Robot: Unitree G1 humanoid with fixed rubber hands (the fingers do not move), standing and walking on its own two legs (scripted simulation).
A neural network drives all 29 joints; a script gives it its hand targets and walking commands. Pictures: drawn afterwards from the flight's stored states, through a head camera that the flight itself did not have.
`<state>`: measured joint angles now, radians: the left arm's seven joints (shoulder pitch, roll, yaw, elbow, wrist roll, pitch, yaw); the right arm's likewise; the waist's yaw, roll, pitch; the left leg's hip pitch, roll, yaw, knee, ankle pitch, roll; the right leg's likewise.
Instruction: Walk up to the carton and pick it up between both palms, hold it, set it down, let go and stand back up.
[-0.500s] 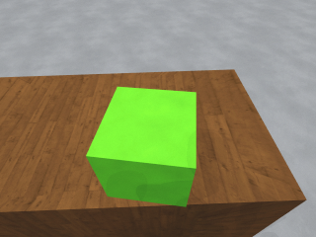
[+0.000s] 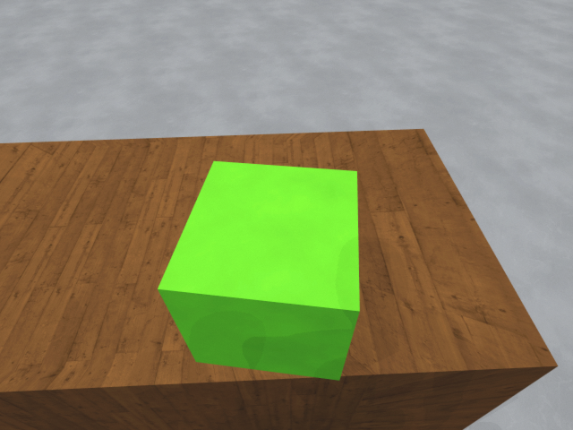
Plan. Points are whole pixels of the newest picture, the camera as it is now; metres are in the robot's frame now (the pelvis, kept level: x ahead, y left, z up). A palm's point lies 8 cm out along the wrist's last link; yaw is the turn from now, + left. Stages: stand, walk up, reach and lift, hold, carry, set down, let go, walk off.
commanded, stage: stand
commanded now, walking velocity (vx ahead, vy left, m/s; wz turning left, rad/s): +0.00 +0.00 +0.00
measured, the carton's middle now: (275, 268) +0.39 +0.03 -0.01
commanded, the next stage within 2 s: none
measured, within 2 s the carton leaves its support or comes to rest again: neither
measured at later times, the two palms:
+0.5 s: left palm out of the picture +0.01 +0.24 -0.14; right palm out of the picture +0.00 -0.23 -0.14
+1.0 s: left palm out of the picture +0.00 +0.25 -0.14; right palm out of the picture +0.00 -0.21 -0.14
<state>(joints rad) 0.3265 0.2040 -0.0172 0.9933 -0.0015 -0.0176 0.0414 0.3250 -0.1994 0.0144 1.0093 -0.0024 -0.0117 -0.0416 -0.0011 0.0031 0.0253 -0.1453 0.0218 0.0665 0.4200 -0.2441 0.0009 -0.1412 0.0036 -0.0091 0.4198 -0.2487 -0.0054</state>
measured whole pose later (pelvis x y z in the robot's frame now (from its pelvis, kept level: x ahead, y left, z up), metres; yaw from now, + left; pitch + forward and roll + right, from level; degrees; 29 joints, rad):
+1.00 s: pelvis +0.01 +0.02 +0.00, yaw +0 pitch -2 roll +0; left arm 0.30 0.18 -0.03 1.08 0.00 -0.01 0.05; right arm 0.33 -0.18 0.01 1.05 0.00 -0.02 -0.05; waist 0.00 0.00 0.03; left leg -0.13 -0.01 0.07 0.40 -0.25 0.02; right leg -0.12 -0.02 0.00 0.41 -0.25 0.02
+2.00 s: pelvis +0.00 +0.03 +0.00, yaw +1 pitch -2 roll +0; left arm 0.32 0.17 -0.03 1.11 0.00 -0.01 0.06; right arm 0.36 -0.16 0.00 1.06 0.00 -0.02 -0.05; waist 0.00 -0.01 0.02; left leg -0.13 -0.03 0.07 0.39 -0.23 0.04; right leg -0.13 -0.04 0.00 0.40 -0.24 0.04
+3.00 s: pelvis +0.00 +0.02 +0.00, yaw +1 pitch -2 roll +0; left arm 0.33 0.17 -0.03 1.11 0.00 -0.01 0.06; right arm 0.35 -0.15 0.00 1.06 0.01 -0.03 -0.05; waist 0.00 -0.01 0.03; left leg -0.13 -0.03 0.06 0.38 -0.23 0.04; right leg -0.13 -0.04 -0.01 0.40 -0.24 0.03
